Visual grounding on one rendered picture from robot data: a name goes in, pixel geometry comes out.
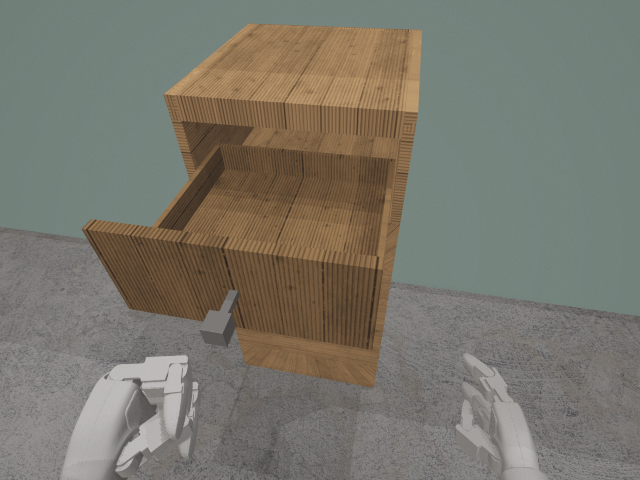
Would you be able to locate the left robot hand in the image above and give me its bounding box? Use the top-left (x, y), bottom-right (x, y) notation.
top-left (60, 355), bottom-right (202, 480)

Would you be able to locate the handle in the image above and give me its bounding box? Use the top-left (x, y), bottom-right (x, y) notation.
top-left (199, 289), bottom-right (239, 347)

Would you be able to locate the cabinet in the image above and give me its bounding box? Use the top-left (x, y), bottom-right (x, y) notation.
top-left (163, 23), bottom-right (422, 388)

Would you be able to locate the drawer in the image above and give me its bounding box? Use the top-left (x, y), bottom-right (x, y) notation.
top-left (82, 143), bottom-right (395, 350)

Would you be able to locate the right robot hand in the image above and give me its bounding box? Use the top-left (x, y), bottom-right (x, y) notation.
top-left (455, 353), bottom-right (540, 479)

